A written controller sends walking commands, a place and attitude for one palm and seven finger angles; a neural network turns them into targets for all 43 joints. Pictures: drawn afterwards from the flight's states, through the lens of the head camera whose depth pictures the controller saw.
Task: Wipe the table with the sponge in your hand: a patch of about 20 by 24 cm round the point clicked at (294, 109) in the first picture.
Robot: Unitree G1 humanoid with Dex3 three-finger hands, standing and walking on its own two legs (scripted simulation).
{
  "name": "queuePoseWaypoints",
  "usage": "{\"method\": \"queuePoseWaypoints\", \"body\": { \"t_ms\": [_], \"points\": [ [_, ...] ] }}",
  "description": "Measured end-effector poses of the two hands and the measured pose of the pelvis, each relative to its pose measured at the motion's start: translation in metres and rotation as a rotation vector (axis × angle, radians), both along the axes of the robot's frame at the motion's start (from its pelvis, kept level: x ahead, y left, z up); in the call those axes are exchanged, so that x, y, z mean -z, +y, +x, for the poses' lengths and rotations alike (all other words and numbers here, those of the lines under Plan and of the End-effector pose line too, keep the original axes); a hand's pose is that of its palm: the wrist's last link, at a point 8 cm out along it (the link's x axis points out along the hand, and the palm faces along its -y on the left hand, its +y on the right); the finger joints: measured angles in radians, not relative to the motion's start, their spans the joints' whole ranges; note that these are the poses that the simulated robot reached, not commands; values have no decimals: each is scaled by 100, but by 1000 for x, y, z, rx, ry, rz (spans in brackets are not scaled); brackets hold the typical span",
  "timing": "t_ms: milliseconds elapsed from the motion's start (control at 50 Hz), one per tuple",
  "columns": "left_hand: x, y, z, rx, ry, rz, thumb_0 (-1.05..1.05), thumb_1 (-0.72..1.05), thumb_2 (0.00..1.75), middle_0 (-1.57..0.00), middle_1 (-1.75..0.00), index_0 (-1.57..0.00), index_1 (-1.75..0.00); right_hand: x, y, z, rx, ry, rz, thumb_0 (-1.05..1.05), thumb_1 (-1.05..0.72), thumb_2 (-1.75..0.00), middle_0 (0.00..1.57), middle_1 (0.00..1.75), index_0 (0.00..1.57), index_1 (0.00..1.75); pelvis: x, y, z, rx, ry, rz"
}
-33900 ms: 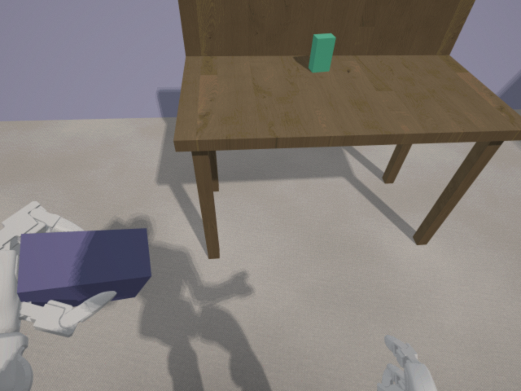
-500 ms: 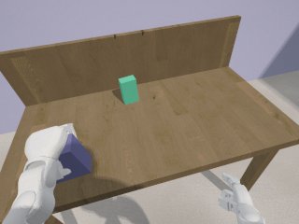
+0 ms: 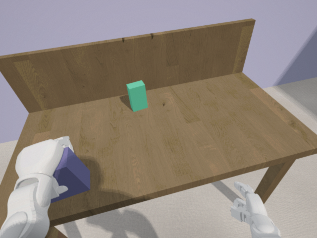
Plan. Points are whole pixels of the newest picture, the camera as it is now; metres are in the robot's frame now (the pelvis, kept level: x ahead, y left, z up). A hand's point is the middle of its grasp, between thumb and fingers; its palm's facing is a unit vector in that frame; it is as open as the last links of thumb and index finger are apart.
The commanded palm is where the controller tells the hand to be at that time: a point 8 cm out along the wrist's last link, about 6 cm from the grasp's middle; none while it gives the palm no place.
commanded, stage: bring the sponge back beside the body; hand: left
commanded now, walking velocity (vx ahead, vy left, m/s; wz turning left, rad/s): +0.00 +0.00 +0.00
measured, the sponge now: (63, 179) +0.21 +0.29 +0.06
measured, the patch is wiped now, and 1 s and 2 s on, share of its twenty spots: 1.00 1.00 1.00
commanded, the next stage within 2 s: step back with the hand held close in 0.86 s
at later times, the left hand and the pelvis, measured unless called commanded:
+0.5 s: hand (52, 176) +0.19 +0.28 +0.11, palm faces +0.07 -0.13 -0.99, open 9.6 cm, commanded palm +0.15 +0.28 +0.18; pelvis +0.00 +0.00 +0.00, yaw +0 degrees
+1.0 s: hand (51, 177) +0.19 +0.29 +0.11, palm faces +0.08 -0.13 -0.99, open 9.6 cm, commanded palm +0.16 +0.28 +0.17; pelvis +0.00 +0.00 +0.00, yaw +0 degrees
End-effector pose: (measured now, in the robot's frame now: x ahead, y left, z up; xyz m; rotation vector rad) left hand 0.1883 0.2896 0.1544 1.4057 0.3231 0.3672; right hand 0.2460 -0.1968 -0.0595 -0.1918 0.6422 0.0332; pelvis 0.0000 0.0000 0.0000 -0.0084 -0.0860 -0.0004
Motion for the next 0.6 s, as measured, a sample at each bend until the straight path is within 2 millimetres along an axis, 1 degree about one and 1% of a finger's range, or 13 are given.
{"method": "queuePoseWaypoints", "body": {
  "t_ms": [180, 340, 600],
  "points": [
    [-5, -8, -5, 35, -19, 2, 0, -46, 108, -77, -138, -78, -139, 0, 5, -2, -6, -11, 12, 1, -91, -90, 20, 30, 20, 30, 0, 1, -1, 4, -2, 1],
    [-5, -3, -13, 3, -13, -4, 0, -46, 108, -77, -138, -78, -139, 0, 6, -2, -13, -7, 18, 1, -91, -90, 20, 30, 20, 30, 0, 1, -2, 7, -2, 1],
    [-6, -6, -26, 18, -17, 2, 0, -47, 108, -77, -138, -78, -139, -3, 7, -1, -21, -21, 11, 1, -91, -90, 20, 30, 20, 30, 1, 1, -3, 2, -11, -1]
  ]
}}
